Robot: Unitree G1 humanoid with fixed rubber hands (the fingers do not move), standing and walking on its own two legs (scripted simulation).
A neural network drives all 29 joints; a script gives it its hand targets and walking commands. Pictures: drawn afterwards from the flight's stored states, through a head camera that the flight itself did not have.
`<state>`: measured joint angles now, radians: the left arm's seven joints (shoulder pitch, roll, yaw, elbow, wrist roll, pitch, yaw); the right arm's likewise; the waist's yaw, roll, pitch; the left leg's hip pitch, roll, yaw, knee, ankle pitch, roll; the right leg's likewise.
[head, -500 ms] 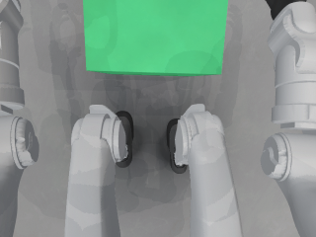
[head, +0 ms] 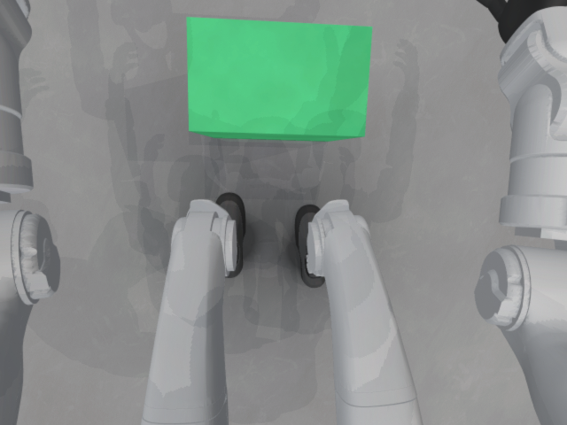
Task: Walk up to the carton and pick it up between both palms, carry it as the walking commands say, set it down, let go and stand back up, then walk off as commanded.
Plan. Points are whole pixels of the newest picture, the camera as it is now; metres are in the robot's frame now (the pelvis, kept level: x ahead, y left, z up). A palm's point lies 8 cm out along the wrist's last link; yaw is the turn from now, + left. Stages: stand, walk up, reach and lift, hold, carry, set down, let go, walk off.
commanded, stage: set down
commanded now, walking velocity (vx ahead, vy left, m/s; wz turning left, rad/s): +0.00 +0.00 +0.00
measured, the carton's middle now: (275, 95) +0.50 -0.01 -0.42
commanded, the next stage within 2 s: let go in 0.28 s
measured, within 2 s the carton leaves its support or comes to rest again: neither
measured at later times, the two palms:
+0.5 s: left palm out of the picture +0.54 +0.22 +0.00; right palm out of the picture +0.49 -0.23 +0.00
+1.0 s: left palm out of the picture +0.38 +0.22 +0.11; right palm out of the picture +0.35 -0.25 +0.11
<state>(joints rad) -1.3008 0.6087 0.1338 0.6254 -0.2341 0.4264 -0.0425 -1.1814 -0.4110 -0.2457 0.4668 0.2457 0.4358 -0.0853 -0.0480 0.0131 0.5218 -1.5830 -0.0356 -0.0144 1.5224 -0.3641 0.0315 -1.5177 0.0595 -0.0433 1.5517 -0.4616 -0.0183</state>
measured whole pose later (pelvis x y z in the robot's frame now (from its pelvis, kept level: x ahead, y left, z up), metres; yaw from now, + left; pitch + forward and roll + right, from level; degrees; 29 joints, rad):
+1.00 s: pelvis +0.11 -0.01 +0.18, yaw +1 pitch +9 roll +0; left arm -0.15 0.22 0.13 0.55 0.01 0.10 -0.04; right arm -0.09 -0.22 -0.07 0.53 0.03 0.10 0.07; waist -0.04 -0.03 0.06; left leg -0.62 -0.04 -0.01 0.73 -0.27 0.01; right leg -0.58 0.06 0.02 0.77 -0.35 -0.04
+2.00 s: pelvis +0.16 +0.01 +0.20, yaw +0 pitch -4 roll +0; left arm 0.33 0.35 0.09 0.68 0.05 -0.01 0.01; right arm 0.27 -0.33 -0.07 0.74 -0.05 -0.03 0.01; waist 0.00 0.01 -0.19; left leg -0.17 -0.06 0.01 0.54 -0.30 0.06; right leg -0.11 0.03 0.06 0.54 -0.35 -0.01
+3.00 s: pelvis +0.09 -0.01 +0.21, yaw +0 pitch -4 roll +0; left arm 0.27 0.37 0.02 0.97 0.02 -0.04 -0.01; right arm 0.23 -0.38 0.00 1.03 -0.02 -0.05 0.01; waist 0.00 0.01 -0.07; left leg -0.23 -0.02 -0.01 0.45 -0.14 0.02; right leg -0.18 0.07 0.04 0.46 -0.20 -0.04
